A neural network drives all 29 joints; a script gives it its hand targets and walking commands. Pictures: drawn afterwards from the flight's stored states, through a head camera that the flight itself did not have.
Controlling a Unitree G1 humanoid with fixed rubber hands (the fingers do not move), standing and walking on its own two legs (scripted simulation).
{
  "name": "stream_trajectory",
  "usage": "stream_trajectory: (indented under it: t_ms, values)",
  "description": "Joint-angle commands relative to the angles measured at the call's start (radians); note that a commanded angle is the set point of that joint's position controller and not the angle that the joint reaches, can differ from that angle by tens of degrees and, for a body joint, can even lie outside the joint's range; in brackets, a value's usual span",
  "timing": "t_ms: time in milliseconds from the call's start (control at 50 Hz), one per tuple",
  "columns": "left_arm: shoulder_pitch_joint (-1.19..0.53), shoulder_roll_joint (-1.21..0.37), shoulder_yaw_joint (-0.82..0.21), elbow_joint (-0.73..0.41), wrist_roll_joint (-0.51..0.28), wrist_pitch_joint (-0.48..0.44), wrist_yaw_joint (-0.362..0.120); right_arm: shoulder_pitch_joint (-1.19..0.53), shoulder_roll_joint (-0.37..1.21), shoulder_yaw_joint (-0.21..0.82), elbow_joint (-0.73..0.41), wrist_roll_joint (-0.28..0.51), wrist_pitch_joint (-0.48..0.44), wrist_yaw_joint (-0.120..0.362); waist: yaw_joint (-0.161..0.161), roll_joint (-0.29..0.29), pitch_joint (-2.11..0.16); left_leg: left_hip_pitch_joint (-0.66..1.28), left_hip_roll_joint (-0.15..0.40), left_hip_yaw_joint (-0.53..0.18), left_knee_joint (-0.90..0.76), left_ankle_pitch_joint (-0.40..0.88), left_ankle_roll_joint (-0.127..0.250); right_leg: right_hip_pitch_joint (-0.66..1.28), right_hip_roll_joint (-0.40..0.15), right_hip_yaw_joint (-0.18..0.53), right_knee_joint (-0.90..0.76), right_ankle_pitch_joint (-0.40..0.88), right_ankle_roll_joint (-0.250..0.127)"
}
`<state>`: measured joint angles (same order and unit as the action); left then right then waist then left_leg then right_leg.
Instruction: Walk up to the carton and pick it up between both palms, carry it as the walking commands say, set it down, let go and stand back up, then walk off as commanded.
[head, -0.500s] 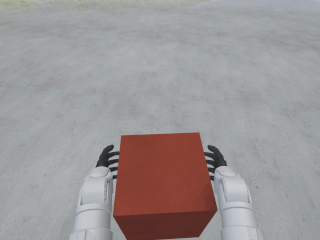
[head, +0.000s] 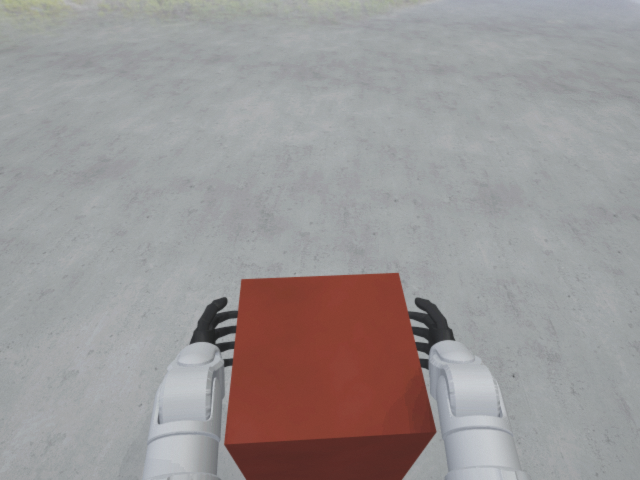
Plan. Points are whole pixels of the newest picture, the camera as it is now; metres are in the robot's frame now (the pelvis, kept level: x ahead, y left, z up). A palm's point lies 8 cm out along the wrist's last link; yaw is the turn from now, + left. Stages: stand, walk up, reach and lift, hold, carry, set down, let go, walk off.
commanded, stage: reach and lift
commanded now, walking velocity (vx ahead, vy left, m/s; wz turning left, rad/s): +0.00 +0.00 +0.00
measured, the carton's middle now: (324, 387) +0.28 +0.00 -0.03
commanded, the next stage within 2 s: hold in 0.12 s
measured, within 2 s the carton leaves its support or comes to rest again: neither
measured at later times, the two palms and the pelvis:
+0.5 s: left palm (203, 355) +0.28 +0.15 +0.05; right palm (440, 354) +0.28 -0.15 +0.05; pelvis -0.01 +0.00 +0.00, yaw +0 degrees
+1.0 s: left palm (202, 356) +0.28 +0.15 +0.05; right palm (439, 356) +0.27 -0.15 +0.05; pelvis +0.00 +0.00 +0.00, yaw -1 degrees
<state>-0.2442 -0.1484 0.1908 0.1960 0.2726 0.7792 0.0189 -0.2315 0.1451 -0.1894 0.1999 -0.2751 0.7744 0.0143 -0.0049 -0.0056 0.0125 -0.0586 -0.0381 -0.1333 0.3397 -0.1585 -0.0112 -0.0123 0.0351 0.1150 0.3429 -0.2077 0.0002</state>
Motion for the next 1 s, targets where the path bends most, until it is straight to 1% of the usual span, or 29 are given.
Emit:
stream_trajectory:
  t_ms: [0,180,320,480,740,980]
  values:
    - [-0.430,-0.946,-0.531,-0.044,-0.269,-0.028,-0.247,-0.496,0.872,0.523,-0.077,0.267,-0.046,0.230,0.000,-0.001,-0.218,0.113,-0.053,0.044,-0.021,0.158,-0.002,-0.044,0.045,-0.035,-0.057,0.167,-0.001]
    - [-0.474,-0.948,-0.523,-0.021,-0.268,-0.032,-0.257,-0.538,0.888,0.513,-0.051,0.272,-0.047,0.233,0.001,-0.001,-0.202,0.090,-0.048,0.046,-0.017,0.073,0.004,-0.066,0.039,-0.034,-0.058,0.083,-0.003]
    - [-0.501,-0.955,-0.511,0.008,-0.265,-0.032,-0.264,-0.562,0.892,0.498,-0.024,0.270,-0.049,0.237,-0.001,0.002,-0.198,0.090,-0.045,0.048,-0.018,0.050,0.004,-0.076,0.037,-0.037,-0.058,0.056,-0.005]
    - [-0.495,-0.958,-0.508,0.013,-0.264,-0.031,-0.264,-0.556,0.887,0.494,-0.022,0.268,-0.049,0.239,0.001,0.005,-0.202,0.103,-0.043,0.048,-0.020,0.080,0.000,-0.071,0.039,-0.037,-0.058,0.081,-0.006]
    - [-0.442,-0.950,-0.529,-0.036,-0.272,-0.028,-0.253,-0.506,0.877,0.518,-0.073,0.272,-0.049,0.233,0.005,0.006,-0.219,0.131,-0.045,0.046,-0.020,0.164,-0.006,-0.053,0.043,-0.032,-0.053,0.156,-0.004]
    - [-0.429,-0.931,-0.539,-0.058,-0.274,-0.028,-0.252,-0.488,0.880,0.527,-0.091,0.272,-0.048,0.225,0.008,0.003,-0.215,0.126,-0.045,0.047,-0.019,0.160,-0.003,-0.053,0.042,-0.028,-0.052,0.157,-0.002]
